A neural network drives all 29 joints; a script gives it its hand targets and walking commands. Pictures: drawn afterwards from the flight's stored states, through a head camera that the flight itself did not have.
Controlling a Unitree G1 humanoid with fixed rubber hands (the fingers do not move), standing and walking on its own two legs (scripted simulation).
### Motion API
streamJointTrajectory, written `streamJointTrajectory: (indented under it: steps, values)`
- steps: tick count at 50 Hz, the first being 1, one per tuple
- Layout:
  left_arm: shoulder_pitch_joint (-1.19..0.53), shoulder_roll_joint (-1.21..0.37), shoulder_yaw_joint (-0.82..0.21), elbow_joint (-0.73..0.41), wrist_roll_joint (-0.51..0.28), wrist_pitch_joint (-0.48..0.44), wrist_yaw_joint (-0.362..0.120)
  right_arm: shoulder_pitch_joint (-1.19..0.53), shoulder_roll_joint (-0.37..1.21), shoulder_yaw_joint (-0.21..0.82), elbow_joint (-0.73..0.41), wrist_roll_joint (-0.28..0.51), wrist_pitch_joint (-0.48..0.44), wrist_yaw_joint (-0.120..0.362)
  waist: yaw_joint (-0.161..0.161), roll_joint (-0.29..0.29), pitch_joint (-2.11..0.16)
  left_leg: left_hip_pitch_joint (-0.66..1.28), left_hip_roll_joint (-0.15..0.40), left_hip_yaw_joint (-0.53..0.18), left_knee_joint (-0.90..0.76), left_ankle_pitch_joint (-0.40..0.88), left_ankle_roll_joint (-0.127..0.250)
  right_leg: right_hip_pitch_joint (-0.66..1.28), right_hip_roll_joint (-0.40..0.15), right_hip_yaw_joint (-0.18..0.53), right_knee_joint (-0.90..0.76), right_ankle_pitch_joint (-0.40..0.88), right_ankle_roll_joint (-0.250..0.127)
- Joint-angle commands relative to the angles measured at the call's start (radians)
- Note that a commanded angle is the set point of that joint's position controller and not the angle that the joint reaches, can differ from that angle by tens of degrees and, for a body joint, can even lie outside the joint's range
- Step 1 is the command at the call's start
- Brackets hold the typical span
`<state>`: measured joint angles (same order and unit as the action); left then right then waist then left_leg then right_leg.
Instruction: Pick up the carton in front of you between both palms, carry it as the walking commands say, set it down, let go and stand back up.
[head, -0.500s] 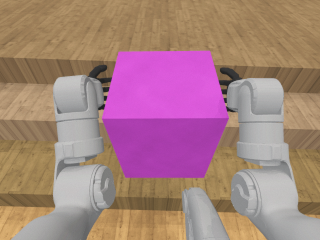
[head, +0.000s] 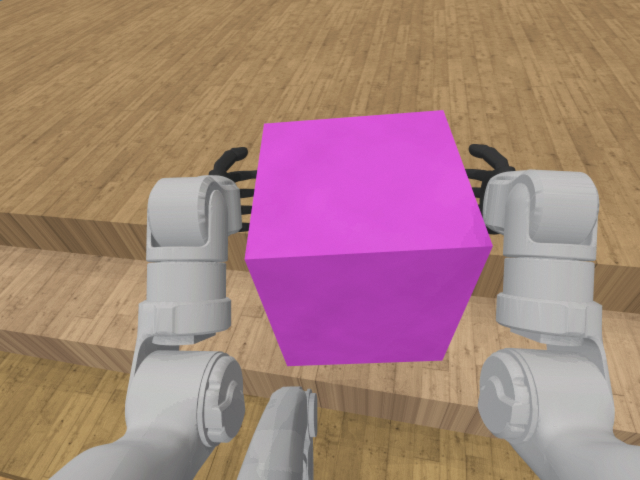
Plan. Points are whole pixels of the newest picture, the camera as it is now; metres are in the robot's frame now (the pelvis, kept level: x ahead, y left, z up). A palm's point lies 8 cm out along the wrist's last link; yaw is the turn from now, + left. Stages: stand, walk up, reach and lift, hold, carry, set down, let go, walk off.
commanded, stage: carry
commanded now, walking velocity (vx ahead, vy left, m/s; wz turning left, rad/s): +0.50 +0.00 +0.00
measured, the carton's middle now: (358, 249) +0.38 +0.01 +0.12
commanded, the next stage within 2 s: none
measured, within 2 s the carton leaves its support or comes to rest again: neither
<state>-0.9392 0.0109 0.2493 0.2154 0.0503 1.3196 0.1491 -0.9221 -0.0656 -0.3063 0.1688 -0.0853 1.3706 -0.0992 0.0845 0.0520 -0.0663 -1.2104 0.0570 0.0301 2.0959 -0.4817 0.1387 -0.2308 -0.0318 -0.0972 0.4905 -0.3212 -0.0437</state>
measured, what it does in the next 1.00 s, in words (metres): climbs: left foot 0.17 m higher, then right foot 0.17 m higher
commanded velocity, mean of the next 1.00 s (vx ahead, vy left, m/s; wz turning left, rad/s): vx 0.50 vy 0.00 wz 0.00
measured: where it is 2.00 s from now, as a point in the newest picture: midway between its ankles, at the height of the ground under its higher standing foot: (349, 148)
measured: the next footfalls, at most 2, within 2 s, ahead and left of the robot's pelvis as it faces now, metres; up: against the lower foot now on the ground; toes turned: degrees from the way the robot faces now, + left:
left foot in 0.18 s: +0.35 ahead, +0.14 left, +0.17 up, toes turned +7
right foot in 0.70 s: +0.62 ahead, -0.09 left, +0.35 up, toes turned -6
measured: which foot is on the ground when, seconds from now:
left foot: up 0.00-0.16, down 0.18-0.74, up 0.76-1.00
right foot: down 0.00-0.18, up 0.20-0.68, down 0.70-1.00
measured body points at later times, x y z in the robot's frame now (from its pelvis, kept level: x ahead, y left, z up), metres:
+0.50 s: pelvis +0.30 +0.05 +0.17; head +0.32 +0.07 +0.62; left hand +0.71 +0.19 +0.36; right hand +0.68 -0.11 +0.36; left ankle +0.31 +0.14 -0.56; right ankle +0.32 -0.05 -0.28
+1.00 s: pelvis +0.58 +0.00 +0.34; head +0.61 -0.01 +0.79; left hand +0.96 +0.19 +0.50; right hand +1.00 -0.11 +0.49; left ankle +0.59 +0.11 -0.17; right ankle +0.58 -0.08 -0.39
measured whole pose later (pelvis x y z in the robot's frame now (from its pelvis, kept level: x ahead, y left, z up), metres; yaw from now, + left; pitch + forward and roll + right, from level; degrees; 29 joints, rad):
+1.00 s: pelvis +0.58 +0.00 +0.34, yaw +0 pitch +3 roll +0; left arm -0.91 0.01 0.22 0.25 0.02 1.29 0.17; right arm -0.89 -0.03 -0.34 0.19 -0.13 1.34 -0.09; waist 0.14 0.03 -0.01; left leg -0.97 0.00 0.02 1.83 -0.31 0.11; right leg -0.32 0.00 -0.13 0.56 -0.30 -0.07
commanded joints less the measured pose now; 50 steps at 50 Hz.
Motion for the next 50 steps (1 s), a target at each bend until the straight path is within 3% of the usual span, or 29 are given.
streamJointTrajectory:
  steps: [1, 2, 4, 6, 7, 8, 9, 10, 11, 12, 13, 15, 18, 20, 24, 27, 28, 30, 32, 33, 35, 36, 37, 38, 39, 40, 43, 48, 50]
  values:
    - [-0.708, -0.965, -0.436, -0.065, -0.411, 0.037, -0.268, -0.752, 1.04, 0.555, 0.007, 0.409, -0.005, 0.141, -0.015, -0.129, -0.18, -0.391, 0.067, 0.017, -0.092, -0.043, -0.011, 0.409, -0.24, 0.28, -0.282, -0.062, -0.139]
    - [-0.716, -0.952, -0.421, -0.056, -0.405, 0.046, -0.27, -0.768, 1.033, 0.552, 0.016, 0.42, -0.001, 0.135, -0.03, -0.184, -0.15, -0.297, 0.067, 0.063, -0.179, 0.003, -0.026, 0.3, -0.204, 0.209, -0.344, -0.081, -0.133]
    - [-0.736, -0.929, -0.39, -0.034, -0.399, 0.065, -0.268, -0.817, 1.041, 0.548, 0.02, 0.451, 0.01, 0.123, -0.061, -0.215, -0.144, 0.204, 0.04, 0.215, -0.602, 0.076, -0.024, -0.051, -0.131, 0.011, -0.567, 0.251, -0.179]
    - [-0.719, -0.899, -0.346, 0.021, -0.385, 0.082, -0.264, -0.821, 1.078, 0.544, 0.055, 0.478, 0.019, 0.117, -0.14, -0.36, -0.333, 0.616, -0.073, 0.274, -0.767, 0.264, 0.041, -0.019, -0.126, -0.108, -0.376, 1.324, -0.172]
    - [-0.72, -0.907, -0.332, 0.026, -0.37, 0.085, -0.263, -0.822, 1.107, 0.545, 0.055, 0.499, 0.017, 0.118, -0.217, -0.431, -0.468, 0.744, -0.118, 0.298, -0.817, 0.281, 0.045, 0.088, -0.154, -0.129, -0.173, 1.703, -0.15]
    - [-0.72, -0.905, -0.315, 0.027, -0.348, 0.085, -0.261, -0.847, 1.13, 0.546, 0.034, 0.519, 0.011, 0.122, -0.292, -0.431, -0.556, 0.851, -0.155, 0.297, -0.986, 0.25, 0.024, 0.185, -0.172, -0.126, 0.066, 1.816, -0.124]
    - [-0.713, -0.9, -0.3, 0.041, -0.331, 0.079, -0.258, -0.874, 1.16, 0.548, 0.007, 0.539, 0.002, 0.132, -0.327, -0.308, -0.607, 1.015, -0.18, 0.176, -1.331, 0.302, -0.023, 0.182, -0.117, -0.074, 0.393, 1.58, -0.07]
    - [-0.677, -0.926, -0.288, 0.065, -0.292, 0.068, -0.256, -0.901, 1.195, 0.568, 0.004, 0.565, -0.012, 0.15, -0.206, -0.079, -0.655, 1.262, 0.06, -0.303, -1.554, 0.481, 0.046, -0.106, -0.015, 0.054, 0.683, 0.553, 0.008]
    - [-0.639, -0.91, -0.262, 0.081, -0.267, 0.062, -0.254, -0.873, 1.224, 0.568, 0.009, 0.586, -0.035, 0.166, -0.211, 0.24, -0.77, 1.335, 0.258, -0.829, -1.683, 0.648, 0.227, -0.325, 0.154, 0.198, 1.238, 0.194, 0.043]
    - [-0.671, -0.92, -0.265, 0.07, -0.244, 0.053, -0.247, -0.926, 1.248, 0.572, -0.038, 0.603, -0.044, 0.181, -0.188, 0.117, -0.8, 1.325, 0.241, -0.773, -1.626, 0.466, 0.251, -0.389, 0.131, 0.302, 1.463, 0.199, 0.012]
    - [-0.703, -0.94, -0.273, 0.034, -0.248, 0.05, -0.245, -0.981, 1.273, 0.579, -0.099, 0.62, -0.058, 0.192, -0.17, 0.047, -0.719, 1.257, 0.204, -0.696, -1.587, 0.297, 0.212, -0.478, 0.096, 0.275, 1.497, 0.213, -0.023]
    - [-0.785, -0.954, -0.304, -0.051, -0.276, 0.044, -0.237, -1.046, 1.307, 0.579, -0.186, 0.628, -0.068, 0.204, -0.126, 0.002, -0.532, 1.116, 0.201, -0.562, -1.596, 0.178, 0.132, -0.587, 0.024, 0.252, 1.457, 0.224, -0.068]
    - [-0.756, -0.97, -0.376, -0.103, -0.303, 0.044, -0.221, -0.956, 1.265, 0.574, -0.189, 0.592, -0.057, 0.199, -0.142, -0.037, -0.47, 1.172, 0.22, -0.439, -1.652, 0.15, 0.107, -0.712, -0.024, 0.201, 1.377, 0.139, -0.09]
    - [-0.717, -0.979, -0.423, -0.102, -0.317, 0.046, -0.219, -0.883, 1.222, 0.568, -0.159, 0.551, -0.042, 0.191, -0.152, -0.041, -0.467, 1.274, 0.225, -0.375, -1.673, 0.314, 0.125, -0.799, -0.02, 0.139, 1.299, 0.072, -0.077]
    - [-0.692, -0.999, -0.467, -0.035, -0.357, 0.061, -0.227, -0.753, 1.105, 0.523, -0.056, 0.462, -0.007, 0.189, -0.226, 0.042, -0.397, 1.571, 0.313, -0.391, -1.739, 0.42, 0.181, -1.312, -0.018, 0.091, 1.767, -0.207, -0.106]
    - [-0.72, -0.996, -0.47, 0.015, -0.366, 0.064, -0.218, -0.781, 1.07, 0.49, -0.005, 0.454, 0.003, 0.209, -0.159, -0.017, -0.256, 1.397, 0.209, -0.243, -1.811, 0.101, 0.063, -1.338, -0.07, 0.046, 1.645, -0.172, -0.094]
    - [-0.739, -0.992, -0.459, 0.021, -0.367, 0.064, -0.212, -0.8, 1.064, 0.477, 0.003, 0.455, 0.006, 0.218, -0.143, 0.046, -0.227, 1.282, 0.167, -0.18, -1.865, 0.063, 0.05, -1.248, -0.065, -0.009, 1.594, -0.13, -0.078]
    - [-0.774, -0.989, -0.447, 0.03, -0.369, 0.07, -0.197, -0.806, 1.029, 0.436, 0.045, 0.453, 0.012, 0.227, -0.119, 0.128, -0.175, 1.054, 0.134, -0.07, -2.07, 0.201, 0.08, -0.944, -0.07, -0.097, 1.258, -0.11, -0.061]
    - [-0.761, -1.027, -0.441, 0.068, -0.389, 0.071, -0.187, -0.798, 1.022, 0.39, 0.104, 0.426, 0.022, 0.229, -0.057, 0.238, -0.238, 0.925, 0.066, 0.167, -2.039, 0.91, 0.078, -0.544, -0.007, -0.168, 0.949, -0.001, -0.107]
    - [-0.741, -1.033, -0.431, 0.099, -0.394, 0.067, -0.183, -0.748, 1.02, 0.363, 0.158, 0.416, 0.026, 0.23, -0.036, 0.264, -0.329, 1.031, 0.103, 0.181, -1.92, 1.449, 0.09, -0.476, 0.043, -0.223, 0.932, 0.069, -0.13]
    - [-0.77, -1.102, -0.414, 0.103, -0.416, 0.058, -0.192, -0.742, 1.029, 0.336, 0.185, 0.386, 0.013, 0.229, 0.037, 0.328, -0.492, 1.242, 0.169, 0.179, -1.643, 2.039, 0.053, -0.312, 0.117, -0.235, 0.678, 0.021, -0.137]
    - [-0.823, -1.145, -0.433, 0.083, -0.436, 0.046, -0.201, -0.755, 1.048, 0.331, 0.181, 0.371, 0.001, 0.226, 0.091, 0.24, -0.566, 1.256, 0.125, 0.173, -1.372, 2.033, 0.003, -0.132, 0.154, -0.187, 0.463, 0.081, -0.127]
    - [-0.834, -1.183, -0.451, 0.052, -0.467, 0.03, -0.215, -0.761, 1.032, 0.326, 0.162, 0.352, -0.012, 0.221, 0.128, 0.199, -0.611, 1.102, 0.108, 0.072, -1.091, 1.736, -0.022, 0.043, 0.128, 0.06, 0.24, 0.034, -0.127]
    - [-0.831, -1.176, -0.466, 0.026, -0.479, 0.003, -0.228, -0.716, 1.073, 0.32, 0.153, 0.337, -0.026, 0.217, 0.081, -0.277, -0.663, 0.645, -0.142, 0.0, -0.567, 0.447, -0.139, 0.343, -0.219, 0.748, -0.035, 0.578, -0.289]
    - [-0.836, -1.227, -0.468, 0.003, -0.511, -0.011, -0.244, -0.716, 1.037, 0.309, 0.151, 0.311, -0.036, 0.209, 0.057, -0.25, -0.749, 0.571, -0.202, -0.217, -0.163, 0.343, -0.116, 0.397, -0.268, 0.887, -0.015, 0.866, -0.37]
    - [-0.893, -1.237, -0.488, -0.049, -0.529, -0.027, -0.257, -0.713, 1.052, 0.313, 0.143, 0.295, -0.044, 0.205, 0.065, -0.171, -0.721, 0.454, -0.183, -0.261, -0.035, 0.318, -0.085, 0.41, -0.237, 0.801, 0.063, 0.706, -0.363]
    - [-0.954, -1.281, -0.54, -0.17, -0.575, -0.059, -0.282, -0.751, 1.051, 0.364, 0.044, 0.296, -0.06, 0.18, 0.026, -0.049, -0.474, 0.234, -0.092, -0.196, -0.142, 0.252, -0.019, 0.318, -0.189, 0.593, 0.039, 0.092, -0.205]
    - [-0.776, -1.217, -0.519, -0.127, -0.525, -0.047, -0.296, -0.632, 1.053, 0.47, 0.01, 0.3, -0.069, 0.147, 0.012, -0.068, -0.403, 0.077, -0.019, -0.055, -0.324, 0.183, -0.031, 0.416, -0.241, 0.425, -0.08, 0.287, -0.196]
    - [-0.74, -1.155, -0.502, -0.128, -0.5, -0.028, -0.293, -0.635, 1.061, 0.509, -0.002, 0.316, -0.059, 0.142, 0.043, -0.138, -0.39, -0.145, -0.013, -0.002, -0.071, 0.072, -0.013, 0.528, -0.279, 0.415, -0.12, 0.391, -0.252]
